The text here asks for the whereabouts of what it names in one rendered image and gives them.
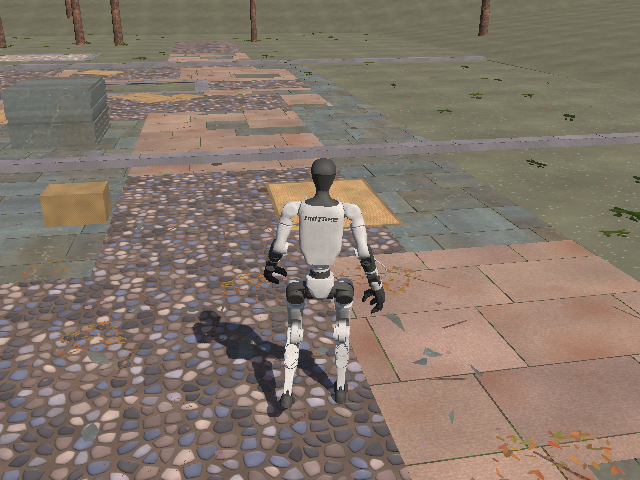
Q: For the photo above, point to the right robot upper arm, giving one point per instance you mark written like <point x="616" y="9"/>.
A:
<point x="353" y="213"/>

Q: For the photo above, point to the robot left shin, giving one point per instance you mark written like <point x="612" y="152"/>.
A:
<point x="291" y="356"/>

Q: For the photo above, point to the robot left hand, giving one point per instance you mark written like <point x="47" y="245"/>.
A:
<point x="268" y="274"/>

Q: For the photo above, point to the right robot forearm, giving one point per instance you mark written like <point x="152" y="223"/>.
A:
<point x="371" y="271"/>

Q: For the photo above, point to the right robot foot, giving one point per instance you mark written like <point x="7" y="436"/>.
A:
<point x="340" y="395"/>

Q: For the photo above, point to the robot right hand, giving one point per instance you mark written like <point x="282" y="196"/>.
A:
<point x="379" y="298"/>

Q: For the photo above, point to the left robot upper arm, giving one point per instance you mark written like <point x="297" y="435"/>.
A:
<point x="290" y="210"/>

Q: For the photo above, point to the left robot forearm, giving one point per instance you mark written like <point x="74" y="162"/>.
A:
<point x="273" y="258"/>

